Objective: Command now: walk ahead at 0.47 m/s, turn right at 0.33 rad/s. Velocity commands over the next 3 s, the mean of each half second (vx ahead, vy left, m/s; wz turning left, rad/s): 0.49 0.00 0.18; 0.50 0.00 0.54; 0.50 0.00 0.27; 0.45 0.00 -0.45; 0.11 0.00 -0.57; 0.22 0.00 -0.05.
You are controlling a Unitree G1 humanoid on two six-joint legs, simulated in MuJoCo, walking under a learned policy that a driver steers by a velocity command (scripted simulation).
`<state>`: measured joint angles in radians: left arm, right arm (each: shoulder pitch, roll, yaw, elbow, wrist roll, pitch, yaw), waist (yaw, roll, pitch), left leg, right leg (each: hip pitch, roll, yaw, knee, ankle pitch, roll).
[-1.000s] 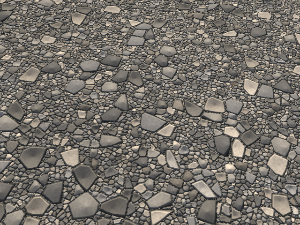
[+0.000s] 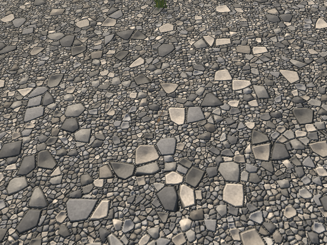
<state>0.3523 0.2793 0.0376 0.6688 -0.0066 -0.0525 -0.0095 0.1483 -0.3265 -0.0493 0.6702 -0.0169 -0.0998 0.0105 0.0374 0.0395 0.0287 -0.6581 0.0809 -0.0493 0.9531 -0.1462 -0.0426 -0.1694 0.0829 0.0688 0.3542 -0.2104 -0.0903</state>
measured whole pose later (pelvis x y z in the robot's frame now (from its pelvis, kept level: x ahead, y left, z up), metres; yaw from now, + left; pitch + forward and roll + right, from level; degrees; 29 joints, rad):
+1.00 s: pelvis +0.58 +0.05 +0.00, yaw +27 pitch +1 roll -2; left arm 0.31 0.27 0.06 0.75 0.01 -0.10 0.00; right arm 0.22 -0.33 -0.07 0.65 0.02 -0.01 0.01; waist 0.05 0.05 0.03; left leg -0.64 0.07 -0.06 1.06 -0.24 -0.02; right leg -0.13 0.02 -0.09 0.32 -0.21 -0.03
